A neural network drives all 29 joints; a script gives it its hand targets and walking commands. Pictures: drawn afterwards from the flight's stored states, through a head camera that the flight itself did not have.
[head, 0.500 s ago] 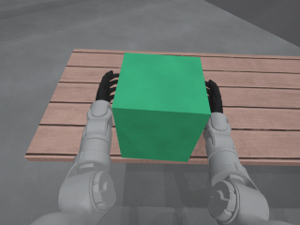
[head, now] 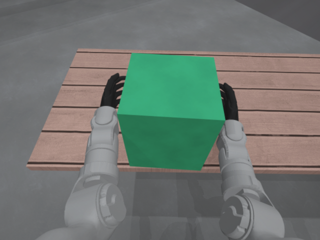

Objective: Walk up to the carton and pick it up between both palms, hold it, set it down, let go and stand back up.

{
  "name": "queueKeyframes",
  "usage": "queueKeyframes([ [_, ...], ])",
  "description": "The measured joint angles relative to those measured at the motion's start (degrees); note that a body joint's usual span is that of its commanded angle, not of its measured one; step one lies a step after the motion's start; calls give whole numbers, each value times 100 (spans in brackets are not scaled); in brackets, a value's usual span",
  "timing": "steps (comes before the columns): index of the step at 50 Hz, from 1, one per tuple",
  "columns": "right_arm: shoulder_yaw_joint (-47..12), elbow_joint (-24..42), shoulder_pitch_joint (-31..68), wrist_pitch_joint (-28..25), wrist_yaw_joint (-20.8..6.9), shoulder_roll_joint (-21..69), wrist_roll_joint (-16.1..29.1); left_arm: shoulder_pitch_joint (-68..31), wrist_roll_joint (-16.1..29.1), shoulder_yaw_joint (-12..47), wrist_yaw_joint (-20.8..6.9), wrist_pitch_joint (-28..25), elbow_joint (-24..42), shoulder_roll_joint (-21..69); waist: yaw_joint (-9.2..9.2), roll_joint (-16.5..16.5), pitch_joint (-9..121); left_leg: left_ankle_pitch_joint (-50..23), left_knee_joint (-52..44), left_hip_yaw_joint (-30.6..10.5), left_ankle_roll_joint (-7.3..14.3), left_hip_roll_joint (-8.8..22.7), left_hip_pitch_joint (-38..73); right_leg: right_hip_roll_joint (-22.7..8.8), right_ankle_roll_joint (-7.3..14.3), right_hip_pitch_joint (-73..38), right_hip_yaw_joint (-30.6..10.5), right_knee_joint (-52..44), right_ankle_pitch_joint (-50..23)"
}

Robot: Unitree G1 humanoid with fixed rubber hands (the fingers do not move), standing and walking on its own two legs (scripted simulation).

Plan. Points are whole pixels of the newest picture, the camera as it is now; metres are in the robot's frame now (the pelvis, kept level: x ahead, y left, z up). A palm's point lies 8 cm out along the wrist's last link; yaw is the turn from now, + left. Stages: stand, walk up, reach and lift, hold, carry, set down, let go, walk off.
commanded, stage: set down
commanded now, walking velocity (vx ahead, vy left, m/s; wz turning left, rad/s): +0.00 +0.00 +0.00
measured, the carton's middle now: (168, 115) +0.42 +0.00 +0.04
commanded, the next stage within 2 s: none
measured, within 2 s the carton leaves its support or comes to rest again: neither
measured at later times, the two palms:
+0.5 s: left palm (113, 108) +0.43 +0.15 +0.06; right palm (225, 120) +0.41 -0.16 +0.04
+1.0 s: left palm (91, 93) +0.41 +0.18 +0.13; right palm (255, 99) +0.40 -0.20 +0.13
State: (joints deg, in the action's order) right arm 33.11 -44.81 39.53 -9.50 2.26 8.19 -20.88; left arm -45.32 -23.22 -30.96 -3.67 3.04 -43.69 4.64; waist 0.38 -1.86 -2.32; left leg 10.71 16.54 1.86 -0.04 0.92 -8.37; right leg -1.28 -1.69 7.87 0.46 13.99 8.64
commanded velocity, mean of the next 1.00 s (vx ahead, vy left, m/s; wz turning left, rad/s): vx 0.00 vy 0.00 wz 0.00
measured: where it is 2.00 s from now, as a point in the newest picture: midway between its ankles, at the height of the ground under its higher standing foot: outside the picture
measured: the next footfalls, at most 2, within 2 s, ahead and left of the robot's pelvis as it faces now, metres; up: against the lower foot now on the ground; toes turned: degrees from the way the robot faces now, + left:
none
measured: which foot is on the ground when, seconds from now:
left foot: down 0.00-1.00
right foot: down 0.00-1.00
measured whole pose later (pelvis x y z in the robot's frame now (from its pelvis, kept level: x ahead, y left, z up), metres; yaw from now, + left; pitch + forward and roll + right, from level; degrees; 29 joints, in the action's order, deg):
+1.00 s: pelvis -0.04 -0.01 -0.02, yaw +0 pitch +13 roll -2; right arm -3.8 -68.8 57.8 1.9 5.4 -16.7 24.0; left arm -61.1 19.2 8.0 3.9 1.2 -70.3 -18.5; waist 1.6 -1.1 10.6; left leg 11.7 29.0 0.4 -1.0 2.7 -30.2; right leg 0.4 -0.3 28.3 1.6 24.0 8.6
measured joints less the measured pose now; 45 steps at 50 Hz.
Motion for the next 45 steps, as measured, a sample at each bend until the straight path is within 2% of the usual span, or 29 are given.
queueKeyframes([
  [10,64,-30,88,-72,-32,31,-60,-83,-86,-102,-19,-60,-86,-53,-40,-55,-60,-28,-33,74,-3,18,-19,18,7,78,-71,26,-24],
  [15,-188,-373,231,-99,-10,-166,67,-145,31,107,152,-71,-415,-292,-35,-78,-90,-17,18,132,-14,44,-103,42,13,187,-129,82,-30],
  [18,-719,-838,323,-98,95,-511,501,-162,442,639,422,-166,-740,-549,-31,-60,0,14,155,130,-30,76,-367,70,25,411,-127,130,-46],
  [22,-1579,-1549,521,-47,308,-937,1418,-325,1305,1456,781,-392,-1388,-921,-31,42,379,96,477,107,-47,145,-1050,131,48,996,-110,243,-77],
  [26,-2243,-1986,746,-39,491,-1154,2177,-618,2071,2031,967,-788,-2151,-1205,-17,181,932,184,807,78,-51,204,-1806,183,51,1680,-91,420,-76],
  [31,-2885,-2216,988,-105,610,-1446,2890,-951,2618,2370,948,-1201,-2938,-1422,-10,299,1494,305,1118,28,-44,222,-2329,197,34,2162,-51,674,28],
  [35,-3335,-2502,1244,-74,650,-1817,3476,-1094,2860,2550,817,-1194,-3241,-1601,-18,309,1574,378,1246,-12,-51,220,-2261,193,27,2078,-15,799,103],
  [40,-3749,-2759,1503,179,593,-2274,4176,-1144,3264,2952,716,-887,-3066,-1882,-41,210,1382,388,1303,-43,-71,228,-1996,202,60,1796,12,839,131],
  [45,-3868,-2716,1624,600,425,-2489,4535,-1266,3745,3438,709,-556,-2772,-2154,13,88,1259,265,1269,-97,-93,227,-1948,206,109,1756,65,866,57],
])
